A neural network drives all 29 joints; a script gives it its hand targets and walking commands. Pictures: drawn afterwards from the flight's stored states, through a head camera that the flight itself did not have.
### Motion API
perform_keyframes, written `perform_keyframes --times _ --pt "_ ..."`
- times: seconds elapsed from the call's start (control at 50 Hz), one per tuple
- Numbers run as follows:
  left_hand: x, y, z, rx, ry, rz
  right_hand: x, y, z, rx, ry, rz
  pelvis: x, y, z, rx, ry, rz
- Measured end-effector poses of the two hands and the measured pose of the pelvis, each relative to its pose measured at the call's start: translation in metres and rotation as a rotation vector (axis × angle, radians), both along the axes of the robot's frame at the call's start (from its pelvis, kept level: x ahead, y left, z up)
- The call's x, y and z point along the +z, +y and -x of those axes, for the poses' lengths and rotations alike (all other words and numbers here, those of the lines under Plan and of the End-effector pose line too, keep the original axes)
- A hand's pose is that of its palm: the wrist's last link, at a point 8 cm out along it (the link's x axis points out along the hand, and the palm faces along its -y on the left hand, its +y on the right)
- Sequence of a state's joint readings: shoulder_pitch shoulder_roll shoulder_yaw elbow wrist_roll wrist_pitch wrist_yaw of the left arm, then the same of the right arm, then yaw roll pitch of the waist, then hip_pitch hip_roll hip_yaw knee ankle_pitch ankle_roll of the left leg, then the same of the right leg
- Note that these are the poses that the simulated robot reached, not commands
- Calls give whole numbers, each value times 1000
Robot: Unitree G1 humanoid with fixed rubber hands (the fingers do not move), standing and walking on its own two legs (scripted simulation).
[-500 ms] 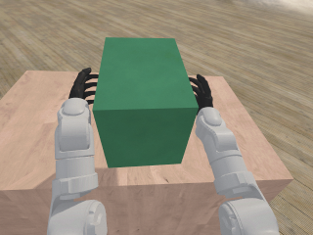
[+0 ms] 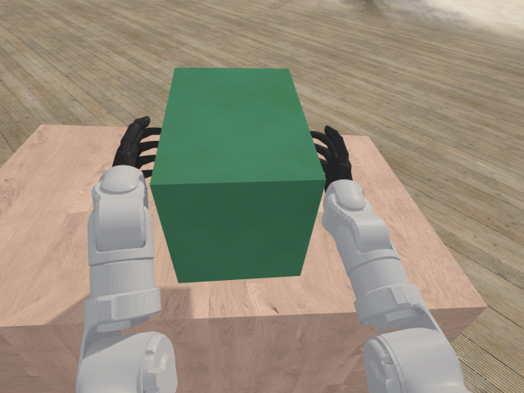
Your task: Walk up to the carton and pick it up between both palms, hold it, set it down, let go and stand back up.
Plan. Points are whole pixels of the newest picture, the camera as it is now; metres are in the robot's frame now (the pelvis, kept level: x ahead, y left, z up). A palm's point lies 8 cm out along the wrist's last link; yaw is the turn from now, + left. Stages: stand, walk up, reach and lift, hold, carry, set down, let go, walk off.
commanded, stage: hold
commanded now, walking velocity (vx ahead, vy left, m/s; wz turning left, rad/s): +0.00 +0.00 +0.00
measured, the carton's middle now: (236, 170) +0.44 +0.01 +0.16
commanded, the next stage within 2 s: none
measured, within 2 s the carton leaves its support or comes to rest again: neither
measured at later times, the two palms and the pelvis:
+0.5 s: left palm (136, 173) +0.36 +0.15 +0.21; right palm (340, 183) +0.36 -0.14 +0.19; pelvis -0.01 +0.00 +0.00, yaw +0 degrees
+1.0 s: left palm (127, 177) +0.35 +0.16 +0.21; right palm (340, 186) +0.34 -0.13 +0.20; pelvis +0.00 +0.00 +0.00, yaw +0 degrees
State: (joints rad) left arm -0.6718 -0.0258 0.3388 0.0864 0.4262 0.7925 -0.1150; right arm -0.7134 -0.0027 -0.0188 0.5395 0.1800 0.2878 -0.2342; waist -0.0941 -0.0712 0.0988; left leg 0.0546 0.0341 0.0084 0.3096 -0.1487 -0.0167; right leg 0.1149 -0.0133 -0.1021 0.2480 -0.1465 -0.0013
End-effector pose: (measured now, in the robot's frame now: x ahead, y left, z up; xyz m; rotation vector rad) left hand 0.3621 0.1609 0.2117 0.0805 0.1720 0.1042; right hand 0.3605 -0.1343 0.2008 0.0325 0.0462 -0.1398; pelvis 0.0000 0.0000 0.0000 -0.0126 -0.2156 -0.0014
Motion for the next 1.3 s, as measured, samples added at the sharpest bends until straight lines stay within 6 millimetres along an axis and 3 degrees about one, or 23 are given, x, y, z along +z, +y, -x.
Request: perform_keyframes --times 0.24,0.56,0.9,1.02,1.12,1.3 --pt "-5 3 4 6 7 -18 -7 4 2 11 5 -15 0 7 4 -3 7 2" --pt "0 -10 0 6 11 -11 -5 -9 0 6 7 -12 0 -3 5 -3 17 -2" --pt "0 5 8 3 -16 2 2 5 6 5 -20 -20 0 2 0 9 5 2" --pt "1 -2 16 -15 -27 0 0 -2 20 -17 -26 -26 0 5 2 2 -9 -2" --pt "-1 -10 15 -12 -3 -11 -9 -9 21 -20 1 -28 0 4 9 -9 2 -8" --pt "12 -16 11 -6 -23 9 0 -15 16 -21 -18 -20 1 -4 10 -13 12 -8"
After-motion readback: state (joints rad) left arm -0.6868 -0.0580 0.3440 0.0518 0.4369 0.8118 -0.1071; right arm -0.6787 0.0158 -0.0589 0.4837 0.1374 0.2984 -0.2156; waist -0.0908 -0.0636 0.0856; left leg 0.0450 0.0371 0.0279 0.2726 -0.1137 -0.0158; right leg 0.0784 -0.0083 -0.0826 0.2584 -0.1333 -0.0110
